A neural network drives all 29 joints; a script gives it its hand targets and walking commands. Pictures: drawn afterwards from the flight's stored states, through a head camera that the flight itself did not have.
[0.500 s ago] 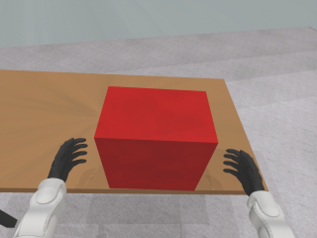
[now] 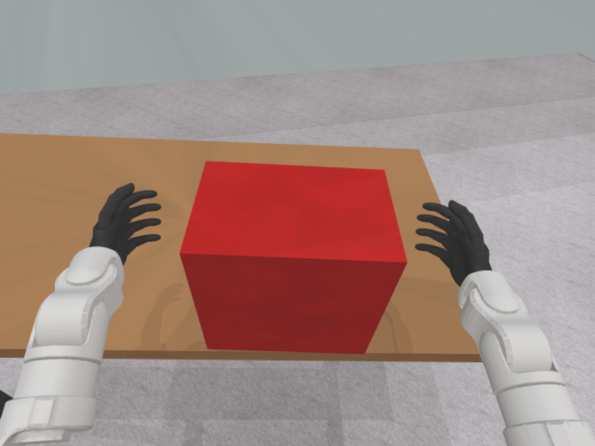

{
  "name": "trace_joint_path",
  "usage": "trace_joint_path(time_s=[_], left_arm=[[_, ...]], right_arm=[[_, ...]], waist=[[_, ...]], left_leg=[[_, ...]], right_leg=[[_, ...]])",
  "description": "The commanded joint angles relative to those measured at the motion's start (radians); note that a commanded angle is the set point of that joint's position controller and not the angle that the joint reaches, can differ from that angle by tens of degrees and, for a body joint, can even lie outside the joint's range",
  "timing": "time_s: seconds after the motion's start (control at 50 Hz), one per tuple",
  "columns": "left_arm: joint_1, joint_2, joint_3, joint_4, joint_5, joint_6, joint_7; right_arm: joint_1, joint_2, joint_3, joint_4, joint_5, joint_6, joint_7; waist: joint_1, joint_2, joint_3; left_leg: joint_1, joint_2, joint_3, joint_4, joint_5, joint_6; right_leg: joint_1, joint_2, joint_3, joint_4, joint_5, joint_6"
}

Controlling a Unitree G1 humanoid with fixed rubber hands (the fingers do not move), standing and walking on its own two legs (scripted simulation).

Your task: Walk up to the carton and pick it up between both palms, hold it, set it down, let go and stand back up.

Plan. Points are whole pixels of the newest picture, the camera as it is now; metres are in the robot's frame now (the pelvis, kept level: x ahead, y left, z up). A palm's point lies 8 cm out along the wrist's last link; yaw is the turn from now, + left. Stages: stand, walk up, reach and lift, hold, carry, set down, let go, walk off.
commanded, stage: reach and lift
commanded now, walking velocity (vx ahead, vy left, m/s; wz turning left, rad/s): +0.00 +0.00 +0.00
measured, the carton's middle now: (290, 264) +0.41 +0.02 -0.01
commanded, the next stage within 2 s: none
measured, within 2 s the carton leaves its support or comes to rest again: neither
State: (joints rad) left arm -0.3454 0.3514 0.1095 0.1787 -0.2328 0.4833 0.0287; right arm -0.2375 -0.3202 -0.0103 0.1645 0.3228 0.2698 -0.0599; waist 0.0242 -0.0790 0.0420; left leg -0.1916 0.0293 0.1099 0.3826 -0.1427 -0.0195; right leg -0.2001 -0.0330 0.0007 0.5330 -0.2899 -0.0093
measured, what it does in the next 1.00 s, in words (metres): stands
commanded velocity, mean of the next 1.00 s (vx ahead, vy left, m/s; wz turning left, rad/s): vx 0.00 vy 0.00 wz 0.00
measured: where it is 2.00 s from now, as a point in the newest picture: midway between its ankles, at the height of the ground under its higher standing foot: outside the picture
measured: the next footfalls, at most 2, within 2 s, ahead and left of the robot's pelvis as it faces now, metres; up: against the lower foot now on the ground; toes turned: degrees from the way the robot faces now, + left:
none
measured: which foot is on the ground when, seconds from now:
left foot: down 0.00-1.00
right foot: down 0.00-1.00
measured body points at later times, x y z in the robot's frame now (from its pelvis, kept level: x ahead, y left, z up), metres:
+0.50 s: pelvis +0.00 +0.00 +0.00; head +0.01 +0.01 +0.45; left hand +0.40 +0.24 +0.15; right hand +0.41 -0.20 +0.16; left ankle +0.04 +0.14 -0.74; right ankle +0.00 -0.11 -0.74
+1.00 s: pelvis +0.01 +0.00 +0.00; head +0.02 +0.02 +0.45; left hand +0.41 +0.26 +0.10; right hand +0.43 -0.20 +0.14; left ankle +0.04 +0.14 -0.74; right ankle +0.00 -0.11 -0.74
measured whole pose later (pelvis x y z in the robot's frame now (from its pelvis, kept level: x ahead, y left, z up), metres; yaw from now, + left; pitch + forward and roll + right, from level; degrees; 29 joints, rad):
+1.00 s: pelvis +0.01 +0.00 +0.00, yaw +0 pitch -1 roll +2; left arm -0.70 0.37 0.12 0.77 -0.23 0.32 0.02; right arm -0.73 -0.36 0.05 0.77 0.34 0.17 -0.04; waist 0.02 -0.07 0.05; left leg -0.20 0.03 0.11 0.38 -0.15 -0.02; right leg -0.20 -0.03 0.00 0.50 -0.28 -0.01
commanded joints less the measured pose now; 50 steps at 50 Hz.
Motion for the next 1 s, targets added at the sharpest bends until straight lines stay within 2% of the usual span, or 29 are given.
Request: trace_joint_path(time_s=[0.0, 0.02, 0.1, 0.12, 0.2, 0.22, 0.28, 0.36, 0.38, 0.4, 0.48, 0.5, 0.52, 0.56, 0.62, 0.64, 0.66, 0.68, 0.74, 0.76, 0.78, 0.8, 0.82, 0.84, 0.86, 0.9, 0.92, 0.96, 0.98], left_arm=[[-0.384, 0.223, 0.198, -0.114, 0.025, 0.034, 0.0], [-0.431, 0.208, 0.204, -0.113, 0.04, 0.031, 0.005], [-0.548, 0.202, 0.148, -0.042, 0.017, 0.049, 0.005], [-0.57, 0.224, 0.146, -0.028, 0.013, 0.037, 0.008], [-0.625, 0.244, 0.137, 0.028, 0.024, 0.033, 0.024], [-0.658, 0.255, 0.143, 0.005, 0.024, 0.04, 0.031], [-0.671, 0.255, 0.14, 0.077, 0.016, 0.045, 0.022], [-0.783, 0.257, 0.124, 0.129, 0.028, 0.064, 0.025], [-0.763, 0.257, 0.116, 0.121, 0.023, 0.051, 0.028], [-0.737, 0.231, 0.11, 0.113, 0.028, 0.065, 0.028], [-0.868, 0.277, 0.106, 0.249, 0.017, 0.037, 0.027], [-0.877, 0.283, 0.097, 0.228, -0.006, 0.038, 0.019], [-0.857, 0.273, 0.073, 0.202, -0.005, 0.039, 0.025], [-0.866, 0.269, 0.101, 0.205, 0.027, 0.032, 0.031], [-0.863, 0.247, 0.049, 0.361, 0.023, 0.011, 0.016], [-0.843, 0.248, 0.06, 0.329, 0.019, 0.008, 0.014], [-0.845, 0.257, 0.065, 0.305, 0.016, -0.008, 0.015], [-0.795, 0.232, 0.069, 0.299, 0.051, -0.005, 0.021], [-0.761, 0.193, 0.04, 0.384, 0.027, -0.054, -0.006], [-0.771, 0.194, 0.03, 0.362, 0.034, -0.085, -0.007], [-0.728, 0.199, 0.054, 0.367, 0.036, -0.097, -0.011], [-0.703, 0.192, 0.055, 0.362, 0.046, -0.108, -0.014], [-0.736, 0.189, 0.044, 0.338, 0.038, -0.139, -0.021], [-0.696, 0.176, 0.062, 0.333, 0.062, -0.148, -0.019], [-0.695, 0.169, 0.049, 0.347, 0.056, -0.16, -0.028], [-0.639, 0.136, 0.051, 0.513, 0.091, -0.203, -0.044], [-0.631, 0.143, 0.059, 0.49, 0.081, -0.222, -0.04], [-0.669, 0.151, 0.025, 0.416, 0.051, -0.29, -0.04], [-0.657, 0.138, 0.03, 0.467, 0.047, -0.331, -0.045]], right_arm=[[-0.451, -0.294, -0.08, 0.005, 0.091, 0.022, 0.01], [-0.493, -0.286, -0.067, 0.064, 0.098, 0.035, 0.019], [-0.616, -0.295, -0.076, 0.156, 0.08, 0.066, 0.03], [-0.645, -0.281, -0.083, 0.132, 0.078, 0.058, 0.028], [-0.698, -0.282, -0.085, 0.208, 0.082, 0.058, 0.037], [-0.742, -0.32, -0.105, 0.149, 0.085, 0.052, 0.033], [-0.768, -0.313, -0.087, 0.234, 0.076, 0.059, 0.027], [-0.884, -0.331, -0.083, 0.334, 0.084, 0.072, 0.028], [-0.88, -0.328, -0.066, 0.287, 0.097, 0.057, 0.034], [-0.862, -0.335, -0.076, 0.326, 0.097, 0.057, 0.027], [-0.97, -0.308, -0.034, 0.388, 0.097, 0.055, 0.025], [-0.99, -0.323, -0.053, 0.33, 0.093, 0.054, 0.018], [-0.98, -0.345, -0.076, 0.371, 0.093, 0.049, 0.02], [-0.968, -0.323, -0.022, 0.423, 0.113, 0.045, 0.018], [-0.987, -0.304, -0.011, 0.507, 0.099, 0.038, 0.027], [-0.964, -0.295, 0.008, 0.48, 0.108, 0.037, 0.025], [-0.959, -0.3, -0.016, 0.469, 0.105, 0.022, 0.02], [-0.917, -0.293, 0.0, 0.526, 0.113, 0.015, 0.028], [-0.895, -0.258, 0.0, 0.55, 0.076, -0.01, 0.021], [-0.883, -0.234, 0.01, 0.558, 0.075, -0.026, 0.02], [-0.875, -0.232, 0.007, 0.482, 0.073, -0.048, 0.012], [-0.866, -0.225, 0.007, 0.483, 0.073, -0.065, 0.01], [-0.878, -0.216, -0.007, 0.446, 0.072, -0.095, 0.003], [-0.822, -0.218, 0.016, 0.501, 0.074, -0.105, 0.009], [-0.824, -0.23, 0.014, 0.52, 0.066, -0.109, 0.007], [-0.769, -0.191, 0.046, 0.684, 0.056, -0.118, 0.014], [-0.762, -0.186, 0.07, 0.67, 0.066, -0.133, 0.018], [-0.793, -0.176, 0.082, 0.619, 0.072, -0.174, 0.02], [-0.779, -0.167, 0.068, 0.642, 0.056, -0.204, 0.02]], waist=[[0.058, 0.124, -0.273], [0.067, 0.144, -0.271], [0.022, 0.121, -0.28], [0.035, 0.09, -0.304], [0.041, 0.139, -0.333], [0.048, 0.132, -0.378], [0.042, 0.107, -0.381], [0.04, 0.142, -0.383], [0.057, 0.132, -0.414], [0.036, 0.129, -0.414], [0.062, 0.067, -0.393], [0.052, 0.076, -0.433], [0.027, 0.076, -0.466], [0.053, 0.127, -0.476], [0.045, 0.087, -0.416], [0.062, 0.082, -0.439], [0.034, 0.095, -0.464], [0.053, 0.14, -0.454], [0.031, 0.078, -0.448], [0.024, 0.108, -0.454], [0.046, 0.078, -0.467], [0.042, 0.072, -0.464], [0.028, 0.106, -0.532], [0.042, 0.127, -0.502], [0.029, 0.116, -0.493], [0.033, 0.106, -0.395], [0.063, 0.111, -0.424], [0.048, 0.133, -0.509], [0.035, 0.097, -0.486]], left_leg=[[0.215, -0.034, -0.06, -0.09, 0.131, 0.01], [0.192, -0.031, -0.055, -0.087, 0.133, 0.01], [0.179, -0.027, -0.059, -0.093, 0.052, 0.013], [0.144, -0.025, -0.059, -0.091, 0.04, 0.023], [0.134, -0.025, -0.061, -0.074, 0.063, 0.013], [0.143, -0.029, -0.054, -0.065, 0.092, 0.009], [0.153, -0.033, -0.051, -0.054, 0.128, 0.009], [0.133, -0.023, -0.059, -0.05, 0.115, 0.002], [0.159, -0.021, -0.055, -0.038, 0.162, -0.001], [0.181, -0.02, -0.062, -0.039, 0.19, -0.006], [0.077, -0.033, -0.045, -0.032, 0.126, 0.019], [0.106, -0.037, -0.048, -0.022, 0.169, 0.016], [0.141, -0.029, -0.058, -0.026, 0.183, 0.004], [0.176, -0.028, -0.051, -0.002, 0.253, -0.001], [0.133, -0.024, -0.054, -0.014, 0.171, 0.01], [0.151, -0.03, -0.045, -0.012, 0.23, 0.009], [0.169, -0.029, -0.053, -0.007, 0.236, 0.005], [0.193, -0.03, -0.056, -0.003, 0.279, -0.006], [0.163, -0.031, -0.053, -0.001, 0.237, 0.01], [0.179, -0.028, -0.057, 0.005, 0.243, 0.008], [0.181, -0.036, -0.05, 0.003, 0.265, 0.013], [0.189, -0.033, -0.055, 0.015, 0.311, 0.008], [0.197, -0.039, -0.053, 0.029, 0.355, 0.001], [0.24, -0.037, -0.058, 0.036, 0.394, -0.003], [0.243, -0.038, -0.053, 0.034, 0.385, -0.005], [0.205, -0.031, -0.049, 0.025, 0.3, 0.003], [0.221, -0.028, -0.05, 0.028, 0.321, 0.007], [0.228, -0.032, -0.043, 0.033, 0.349, 0.003], [0.223, -0.03, -0.049, 0.055, 0.358, 0.005]], right_leg=[[0.026, 0.063, 0.057, -0.248, 0.216, 0.011], [0.003, 0.068, 0.052, -0.241, 0.205, 0.002], [-0.025, 0.069, 0.048, -0.256, 0.159, -0.004], [-0.001, 0.059, 0.053, -0.246, 0.179, 0.01], [0.0, 0.065, 0.045, -0.229, 0.215, 0.008], [0.009, 0.068, 0.039, -0.222, 0.229, 0.002], [0.027, 0.076, 0.031, -0.223, 0.269, 0.014], [0.01, 0.075, 0.019, -0.217, 0.252, 0.003], [0.012, 0.082, 0.017, -0.222, 0.292, 0.004], [0.013, 0.09, 0.006, -0.214, 0.327, 0.004], [0.036, 0.071, 0.02, -0.214, 0.287, 0.02], [0.037, 0.067, 0.021, -0.207, 0.345, 0.023], [0.033, 0.072, 0.007, -0.212, 0.37, 0.02], [0.017, 0.084, 0.012, -0.208, 0.406, 0.016], [-0.008, 0.079, -0.001, -0.217, 0.327, 0.019], [0.028, 0.075, 0.012, -0.216, 0.396, 0.024], [0.012, 0.08, 0.01, -0.22, 0.401, 0.022], [0.01, 0.084, 0.002, -0.218, 0.405, 0.008], [0.002, 0.081, 0.006, -0.23, 0.383, 0.024], [-0.019, 0.084, 0.004, -0.227, 0.381, 0.02], [0.008, 0.087, 0.004, -0.225, 0.425, 0.03], [0.016, 0.089, -0.002, -0.209, 0.469, 0.031], [0.03, 0.087, -0.001, -0.213, 0.512, 0.028], [-0.003, 0.098, -0.007, -0.207, 0.51, 0.03], [-0.023, 0.096, -0.014, -0.22, 0.483, 0.03], [-0.079, 0.09, -0.015, -0.234, 0.369, 0.03], [-0.07, 0.089, -0.005, -0.235, 0.365, 0.025], [-0.056, 0.079, -0.006, -0.227, 0.402, 0.023], [-0.086, 0.094, -0.015, -0.211, 0.408, 0.026]])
